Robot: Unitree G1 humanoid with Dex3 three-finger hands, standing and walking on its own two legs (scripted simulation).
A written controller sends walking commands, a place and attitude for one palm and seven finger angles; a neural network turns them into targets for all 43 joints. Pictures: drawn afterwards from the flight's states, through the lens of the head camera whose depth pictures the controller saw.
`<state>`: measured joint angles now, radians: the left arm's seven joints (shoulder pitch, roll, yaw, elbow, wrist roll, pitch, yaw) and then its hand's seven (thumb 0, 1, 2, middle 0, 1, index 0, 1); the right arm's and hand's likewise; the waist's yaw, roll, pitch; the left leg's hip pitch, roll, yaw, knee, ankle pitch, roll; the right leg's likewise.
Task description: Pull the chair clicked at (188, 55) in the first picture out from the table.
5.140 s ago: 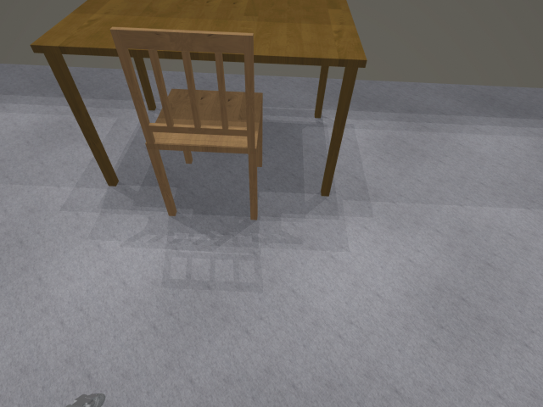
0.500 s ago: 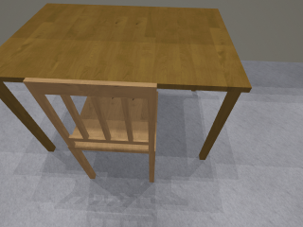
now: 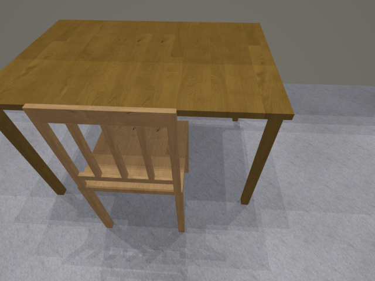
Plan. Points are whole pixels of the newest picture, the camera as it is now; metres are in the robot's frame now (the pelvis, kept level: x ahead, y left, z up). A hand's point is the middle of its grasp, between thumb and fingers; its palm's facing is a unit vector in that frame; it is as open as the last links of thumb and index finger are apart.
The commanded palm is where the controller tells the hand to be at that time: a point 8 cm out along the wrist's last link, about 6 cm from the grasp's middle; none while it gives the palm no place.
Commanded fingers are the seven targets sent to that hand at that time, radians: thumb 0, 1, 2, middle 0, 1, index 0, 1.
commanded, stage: look again from close up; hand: left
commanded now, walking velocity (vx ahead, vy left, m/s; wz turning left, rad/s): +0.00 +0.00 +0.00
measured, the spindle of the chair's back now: (116, 153) +0.51 +0.27 -0.11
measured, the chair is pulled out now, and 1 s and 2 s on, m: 0.00 0.00 0.00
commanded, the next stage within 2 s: shuffle to correct the standing spot in 1.28 s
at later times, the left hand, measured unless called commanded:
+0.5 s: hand out of the picture +0.00 +0.22 -0.18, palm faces +0.03 -0.98 -0.20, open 7.4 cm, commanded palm none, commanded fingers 0.00 0.90 0.90 -0.20 -0.30 -0.20 -0.30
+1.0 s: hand out of the picture +0.00 +0.23 -0.18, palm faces +0.02 -0.99 -0.16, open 7.4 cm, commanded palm none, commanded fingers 0.00 0.90 0.90 -0.20 -0.30 -0.20 -0.30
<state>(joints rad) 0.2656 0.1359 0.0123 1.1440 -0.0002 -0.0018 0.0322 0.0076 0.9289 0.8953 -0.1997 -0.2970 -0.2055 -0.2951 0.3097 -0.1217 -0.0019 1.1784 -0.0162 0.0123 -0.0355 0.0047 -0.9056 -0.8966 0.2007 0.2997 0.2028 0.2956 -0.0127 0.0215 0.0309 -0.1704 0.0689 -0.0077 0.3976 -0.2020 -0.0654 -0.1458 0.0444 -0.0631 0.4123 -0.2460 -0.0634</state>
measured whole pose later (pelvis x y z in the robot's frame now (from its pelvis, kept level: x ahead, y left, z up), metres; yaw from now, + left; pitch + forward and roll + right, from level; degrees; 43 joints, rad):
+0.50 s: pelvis +0.00 +0.05 +0.00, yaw +1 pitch -1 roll +0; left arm 0.31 0.16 -0.01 1.08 0.02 -0.01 0.03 0.00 0.91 0.90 -0.20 -0.30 -0.20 -0.29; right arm 0.30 -0.16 0.02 1.07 -0.02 -0.02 -0.02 0.01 -0.93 -0.90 0.20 0.30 0.20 0.30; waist 0.00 0.00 0.00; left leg -0.21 -0.02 0.05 0.49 -0.26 0.04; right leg -0.20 -0.03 -0.05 0.48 -0.28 0.01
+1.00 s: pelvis +0.01 +0.07 +0.00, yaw +0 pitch -1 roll +0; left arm 0.30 0.14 -0.01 1.12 0.01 -0.01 0.04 0.00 0.91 0.90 -0.20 -0.30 -0.20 -0.29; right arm 0.28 -0.15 0.02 1.14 -0.01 -0.04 -0.03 0.01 -0.91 -0.90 0.20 0.30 0.20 0.30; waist 0.00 -0.02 0.03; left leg -0.17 -0.04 0.07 0.45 -0.27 0.06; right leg -0.16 -0.05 -0.03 0.46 -0.28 0.04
